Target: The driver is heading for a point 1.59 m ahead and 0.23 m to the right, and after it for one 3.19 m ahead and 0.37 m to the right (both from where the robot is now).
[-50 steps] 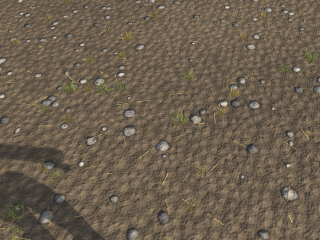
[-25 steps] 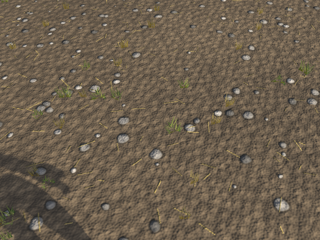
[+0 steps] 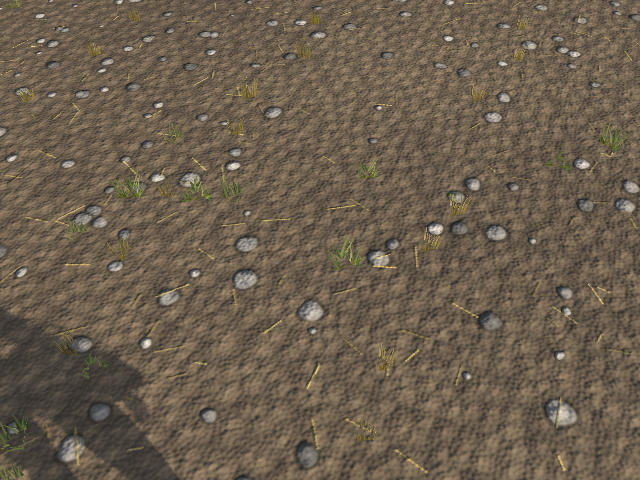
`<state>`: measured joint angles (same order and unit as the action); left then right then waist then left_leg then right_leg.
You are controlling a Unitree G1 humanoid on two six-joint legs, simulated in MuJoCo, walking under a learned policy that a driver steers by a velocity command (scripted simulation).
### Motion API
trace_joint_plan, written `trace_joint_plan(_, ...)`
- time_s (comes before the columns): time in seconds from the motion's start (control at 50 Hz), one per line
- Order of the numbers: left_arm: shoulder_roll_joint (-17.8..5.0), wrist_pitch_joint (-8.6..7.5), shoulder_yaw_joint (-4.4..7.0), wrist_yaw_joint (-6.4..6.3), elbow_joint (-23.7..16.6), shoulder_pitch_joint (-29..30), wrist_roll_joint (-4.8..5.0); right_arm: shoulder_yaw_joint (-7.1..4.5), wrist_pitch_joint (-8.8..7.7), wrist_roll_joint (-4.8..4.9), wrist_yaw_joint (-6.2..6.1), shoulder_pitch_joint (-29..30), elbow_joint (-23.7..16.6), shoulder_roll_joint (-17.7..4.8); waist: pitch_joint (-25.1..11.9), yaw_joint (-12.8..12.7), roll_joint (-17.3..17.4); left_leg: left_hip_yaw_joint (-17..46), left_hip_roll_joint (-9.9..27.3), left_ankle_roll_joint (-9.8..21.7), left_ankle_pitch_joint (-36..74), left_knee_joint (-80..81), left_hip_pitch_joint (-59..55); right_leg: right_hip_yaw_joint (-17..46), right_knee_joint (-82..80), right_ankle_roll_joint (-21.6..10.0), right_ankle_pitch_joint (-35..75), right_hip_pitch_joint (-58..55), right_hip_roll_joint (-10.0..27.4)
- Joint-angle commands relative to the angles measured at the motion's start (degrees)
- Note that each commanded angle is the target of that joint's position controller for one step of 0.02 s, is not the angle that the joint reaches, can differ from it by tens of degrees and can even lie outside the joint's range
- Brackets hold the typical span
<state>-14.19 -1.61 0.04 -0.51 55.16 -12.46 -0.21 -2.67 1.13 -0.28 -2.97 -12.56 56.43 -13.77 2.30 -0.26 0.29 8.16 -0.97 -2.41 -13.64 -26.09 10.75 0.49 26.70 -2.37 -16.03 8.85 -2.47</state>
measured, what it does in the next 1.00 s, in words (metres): walks ahead: left foot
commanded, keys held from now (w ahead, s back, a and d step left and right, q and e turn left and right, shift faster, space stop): no key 0.40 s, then w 0.60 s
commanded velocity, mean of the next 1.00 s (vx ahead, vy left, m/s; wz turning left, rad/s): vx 0.19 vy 0.00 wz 0.00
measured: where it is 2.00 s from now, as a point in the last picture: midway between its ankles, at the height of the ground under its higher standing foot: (319, 371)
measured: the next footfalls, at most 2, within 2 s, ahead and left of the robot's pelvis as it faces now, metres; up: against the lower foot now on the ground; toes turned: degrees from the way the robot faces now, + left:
left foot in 0.74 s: +0.12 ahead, +0.16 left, +0.00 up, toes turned +1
right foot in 1.22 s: +0.49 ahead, -0.07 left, +0.00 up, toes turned -2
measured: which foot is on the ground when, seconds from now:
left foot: down 0.00-0.46, up 0.48-0.72, down 0.74-1.00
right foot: down 0.00-0.74, up 0.76-1.00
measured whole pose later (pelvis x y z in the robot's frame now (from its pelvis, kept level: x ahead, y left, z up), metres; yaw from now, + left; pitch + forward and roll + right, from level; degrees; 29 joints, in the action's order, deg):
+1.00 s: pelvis +0.17 +0.07 +0.01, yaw +0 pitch +1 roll +0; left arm -17.0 -4.7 2.4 0.8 50.9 -9.2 1.0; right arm -0.7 -5.4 -0.2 0.4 -24.0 61.1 -11.1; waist -0.2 3.1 -2.7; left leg -2.1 -2.8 3.3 -13.6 -11.7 -0.9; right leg 0.6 50.7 -1.2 -4.8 36.8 6.3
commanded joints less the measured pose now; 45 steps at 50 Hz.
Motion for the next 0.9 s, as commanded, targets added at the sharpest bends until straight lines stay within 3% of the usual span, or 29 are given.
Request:
trace_joint_plan(0.02, -6.8, -0.47, 1.23, -0.23, -1.4, -0.8, 0.05, -1.01, -0.58, 0.03, -0.24, -0.8, -0.8, -6.1, -0.6, -0.1, -0.5, 0.4, 1.4, 1.0, 10.3, 2.4, -1.5, 4.9, -6.7, -0.8, 6.8, 2.8, 4.8)
trace_joint_plan(0.4, -6.1, -0.01, 0.86, -0.43, 2.0, -3.5, 0.19, 0.07, -0.82, 0.18, -0.46, -2.3, 4.4, -5.4, 0.1, -0.2, -0.4, -0.7, 1.5, 0.8, 9.6, 3.2, -0.5, 4.7, -7.1, -1.1, 8.4, 2.1, 4.3)
trace_joint_plan(0.44, -6.5, 0.22, 1.04, -0.72, 2.7, -4.6, 0.37, 0.42, -0.72, 0.33, -0.57, -2.9, 5.0, -4.2, -0.4, -0.6, -2.0, -3.4, -0.7, 1.0, -0.6, 0.9, 0.6, 6.0, -9.7, -2.0, -8.3, 2.2, 4.3)
trace_joint_plan(0.46, -8.7, 0.37, 1.77, -0.98, 2.6, -5.0, 0.82, 0.37, -0.90, 0.60, -0.58, -2.0, 4.5, -4.4, 1.0, -1.2, -4.7, -5.9, -2.5, 1.3, -7.9, -3.5, 4.2, 9.5, -11.9, -4.0, -18.9, 2.5, 6.1)
trace_joint_plan(0.5, -12.3, 0.13, 3.08, -1.38, 2.6, -7.4, 1.24, 0.55, -2.47, 0.91, -0.02, 2.1, 1.9, -4.8, 5.2, -2.9, -9.5, -7.3, -0.6, 2.2, -11.3, -14.1, 13.7, 23.7, -19.2, -10.2, -31.6, 2.9, 16.8)
trace_joint_plan(0.54, -11.9, -1.07, 3.49, -1.48, 2.2, -8.4, 0.56, 0.27, -4.31, 1.47, 1.01, 4.3, 0.5, -5.4, 8.2, -3.2, -8.3, -5.2, 3.7, 3.1, -14.0, -24.8, 22.4, 29.9, -21.7, -13.9, -26.0, 0.6, 22.2)
trace_joint_plan(0.6, -9.8, -1.85, 3.37, -1.13, 0.8, -7.1, 1.69, -0.06, -6.38, 1.95, 2.38, 3.9, 0.3, -5.1, 6.1, -2.0, -4.8, -6.0, 6.2, 4.2, -11.9, -20.2, 24.6, 22.2, -20.2, -10.9, -14.8, -5.1, 19.2)
trace_joint_plan(0.66, -11.3, -1.22, 3.81, -0.87, 0.2, -6.5, 2.16, 0.05, -7.21, 2.00, 3.19, 2.5, 0.9, -3.6, 2.8, -0.3, -6.3, -11.2, 2.7, 3.3, -3.7, -6.9, 8.7, 12.2, -17.0, -8.8, -8.2, 2.0, 13.7)
trace_joint_plan(0.7, -11.2, -0.82, 3.67, -0.65, -0.2, -6.2, 2.26, -0.74, -6.76, 2.05, 3.15, -5.0, 4.0, -4.5, 0.8, 3.0, -4.9, -14.0, -0.8, 2.5, 2.9, -2.3, -5.5, 9.8, -12.0, -7.9, -8.4, 10.3, 11.5)
trace_joint_plan(0.72, -9.5, -1.07, 3.02, -0.46, -0.6, -5.6, 2.00, -1.30, -6.46, 2.20, 2.85, -9.5, 5.2, -5.4, -0.3, 5.4, -3.4, -12.3, -0.2, 3.2, 1.6, -0.8, -11.7, 8.1, -6.7, -6.5, -6.2, 14.0, 9.9)
trace_joint_plan(0.74, -5.2, -1.62, 1.67, 0.10, -1.8, -3.8, 1.26, -2.23, -6.47, 1.94, 2.37, -15.2, 5.8, -9.0, -1.8, 8.0, 6.1, 2.0, 9.9, 6.5, -6.0, 6.4, -17.4, 1.8, 11.2, -2.8, -4.4, 19.9, 4.8)
trace_joint_plan(0.76, -1.6, -2.95, 0.90, 0.07, -4.8, -4.0, 1.00, -3.52, -6.74, 1.18, 2.88, -21.6, 6.5, -16.5, -5.3, 7.9, 18.8, 28.5, 23.0, 15.5, -16.3, 15.2, -23.9, -1.0, 29.2, -0.6, -15.4, 32.2, -1.6)
trace_joint_plan(0.78, -5.6, -3.81, 1.82, 0.07, -5.2, -3.3, 2.54, -2.28, -7.70, 0.44, 3.45, -18.0, 6.2, -12.7, -2.2, 6.0, 10.9, 34.4, 25.3, 18.1, -25.5, 17.5, -19.6, 5.2, 39.5, -1.6, -15.4, 36.7, 1.7)
trace_joint_plan(0.8, -7.8, -4.44, 2.29, 0.46, -5.6, -2.3, 3.52, -1.30, -8.38, 0.66, 3.84, -12.2, 4.1, -9.6, 2.5, 4.0, 7.5, 27.9, 23.1, 16.3, -24.9, 17.8, -15.9, 6.3, 42.0, -3.0, -9.4, 39.7, 4.9)
trace_joint_plan(0.84, -8.4, -4.81, 2.95, 0.63, -4.8, -2.2, 2.23, -0.22, -8.49, 0.65, 4.52, -6.0, 1.6, -7.1, 3.9, 1.6, 5.2, 15.3, 17.6, 12.7, -11.0, 18.5, -12.0, 4.7, 38.6, -2.8, 0.2, 37.4, 8.5)
trace_joint_plan(0.86, -8.5, -4.63, 3.27, 0.89, -4.8, -1.8, 1.72, 0.26, -8.14, 0.41, 4.52, -5.8, 1.5, -5.7, 3.8, 1.1, 5.4, 9.8, 15.2, 11.3, -4.0, 19.0, -10.3, 3.9, 35.9, -2.3, 3.2, 34.6, 9.5)
trace_joint_plan(0.9, -6.6, -4.08, 3.12, 1.38, -4.7, -1.0, 1.32, 0.35, -7.62, 0.16, 4.04, -9.1, 2.3, -5.8, 3.0, 1.5, 5.5, 3.8, 12.8, 11.3, 7.4, 19.2, -9.9, 1.5, 33.2, -0.7, 7.1, 33.1, 9.6)
Keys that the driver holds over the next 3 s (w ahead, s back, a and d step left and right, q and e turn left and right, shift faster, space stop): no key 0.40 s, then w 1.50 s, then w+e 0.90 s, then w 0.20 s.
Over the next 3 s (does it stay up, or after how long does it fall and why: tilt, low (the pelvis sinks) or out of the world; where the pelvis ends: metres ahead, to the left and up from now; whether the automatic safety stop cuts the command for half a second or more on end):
stays up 1.31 -0.04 0.00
